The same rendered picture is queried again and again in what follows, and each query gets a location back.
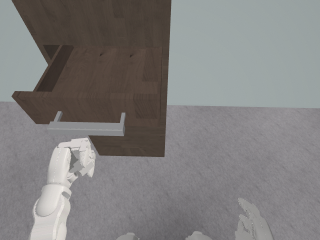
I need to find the right robot hand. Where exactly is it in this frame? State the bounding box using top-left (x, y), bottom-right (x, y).
top-left (235, 198), bottom-right (275, 240)

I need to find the robot right shin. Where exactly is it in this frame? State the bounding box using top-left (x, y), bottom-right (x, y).
top-left (192, 231), bottom-right (202, 235)

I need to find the cabinet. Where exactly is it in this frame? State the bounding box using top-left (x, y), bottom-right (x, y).
top-left (11, 0), bottom-right (172, 157)

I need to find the left robot forearm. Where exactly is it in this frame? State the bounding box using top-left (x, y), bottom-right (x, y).
top-left (28, 184), bottom-right (72, 240)

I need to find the drawer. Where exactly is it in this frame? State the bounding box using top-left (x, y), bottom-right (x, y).
top-left (11, 45), bottom-right (163, 127)

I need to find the left robot hand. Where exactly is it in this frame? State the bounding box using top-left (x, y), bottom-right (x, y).
top-left (47, 138), bottom-right (96, 188)

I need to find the handle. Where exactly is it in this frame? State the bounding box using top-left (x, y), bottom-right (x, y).
top-left (47, 111), bottom-right (126, 136)

